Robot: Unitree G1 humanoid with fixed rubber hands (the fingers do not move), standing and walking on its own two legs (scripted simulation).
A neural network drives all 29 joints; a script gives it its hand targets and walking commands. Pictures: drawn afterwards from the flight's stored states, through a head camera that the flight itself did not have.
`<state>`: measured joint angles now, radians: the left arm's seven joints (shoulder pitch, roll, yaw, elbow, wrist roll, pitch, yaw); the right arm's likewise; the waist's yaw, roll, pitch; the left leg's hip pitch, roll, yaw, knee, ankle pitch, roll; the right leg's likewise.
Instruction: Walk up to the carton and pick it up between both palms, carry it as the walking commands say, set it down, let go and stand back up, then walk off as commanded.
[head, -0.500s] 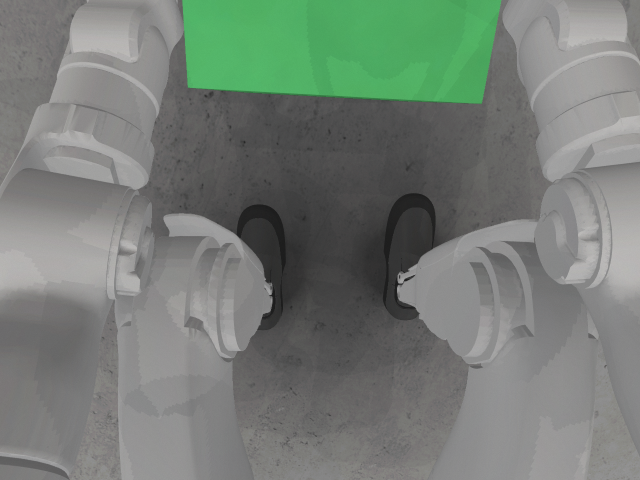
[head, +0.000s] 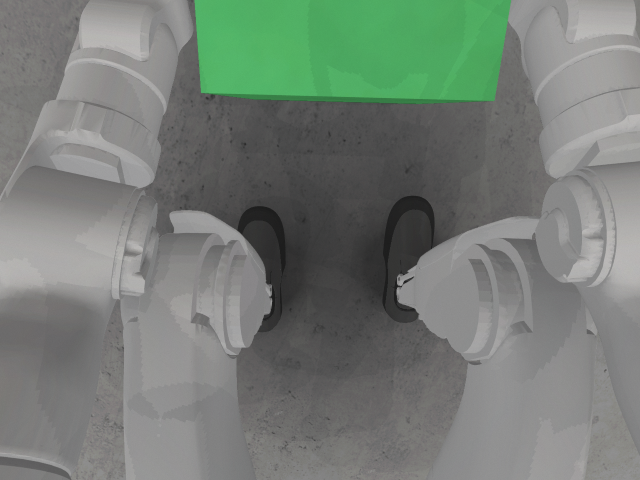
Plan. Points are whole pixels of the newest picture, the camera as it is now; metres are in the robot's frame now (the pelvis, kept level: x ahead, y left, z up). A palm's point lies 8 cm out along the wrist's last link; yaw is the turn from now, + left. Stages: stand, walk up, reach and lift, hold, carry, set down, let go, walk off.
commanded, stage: reach and lift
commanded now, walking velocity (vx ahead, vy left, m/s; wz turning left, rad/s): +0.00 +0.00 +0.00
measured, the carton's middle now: out of the picture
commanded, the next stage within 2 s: none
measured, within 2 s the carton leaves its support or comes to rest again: leaves its support in 0.04 s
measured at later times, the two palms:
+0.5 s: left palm out of the picture +0.54 +0.15 -0.12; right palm out of the picture +0.55 -0.17 -0.12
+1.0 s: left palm out of the picture +0.53 +0.15 -0.07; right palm out of the picture +0.54 -0.16 -0.07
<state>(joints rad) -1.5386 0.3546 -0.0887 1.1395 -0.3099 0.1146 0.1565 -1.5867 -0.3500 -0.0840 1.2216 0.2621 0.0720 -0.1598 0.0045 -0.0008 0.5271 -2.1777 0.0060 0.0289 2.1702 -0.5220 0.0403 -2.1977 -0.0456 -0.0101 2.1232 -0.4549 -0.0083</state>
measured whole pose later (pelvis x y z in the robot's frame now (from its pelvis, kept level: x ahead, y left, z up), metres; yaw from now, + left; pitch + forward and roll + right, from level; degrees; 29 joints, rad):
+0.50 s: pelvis -0.01 -0.01 +0.01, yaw +1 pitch +25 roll +1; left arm -1.51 0.31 0.05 1.07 -0.21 0.26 0.15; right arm -1.50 -0.35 -0.10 1.08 0.21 0.23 -0.17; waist 0.00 0.00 0.52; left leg -2.05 0.00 0.03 2.14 -0.53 0.02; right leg -2.08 -0.01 0.00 2.11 -0.47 -0.01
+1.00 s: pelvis -0.01 -0.01 +0.04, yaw +2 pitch +22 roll +2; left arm -1.39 0.26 0.20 0.84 -0.07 0.38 0.11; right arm -1.38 -0.26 -0.24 0.81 0.11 0.36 -0.18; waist 0.00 -0.02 0.53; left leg -1.91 -0.02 0.03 2.05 -0.53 0.01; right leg -1.95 0.03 0.02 2.04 -0.48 -0.01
